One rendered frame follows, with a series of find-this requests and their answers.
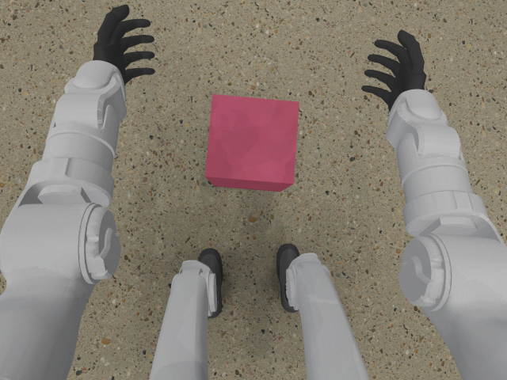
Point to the robot left upper arm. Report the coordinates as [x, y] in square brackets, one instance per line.
[52, 256]

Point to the robot right upper arm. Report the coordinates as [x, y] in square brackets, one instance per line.
[460, 282]

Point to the carton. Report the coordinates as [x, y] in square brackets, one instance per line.
[252, 143]

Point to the left robot hand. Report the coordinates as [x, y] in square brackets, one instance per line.
[110, 47]

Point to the right robot hand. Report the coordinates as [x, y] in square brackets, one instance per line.
[408, 71]

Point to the robot left forearm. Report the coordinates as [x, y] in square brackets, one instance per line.
[80, 148]

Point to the left robot shin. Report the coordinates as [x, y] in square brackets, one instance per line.
[189, 264]

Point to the robot right forearm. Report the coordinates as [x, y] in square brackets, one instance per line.
[434, 176]

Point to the robot right thigh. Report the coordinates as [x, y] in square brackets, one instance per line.
[331, 350]

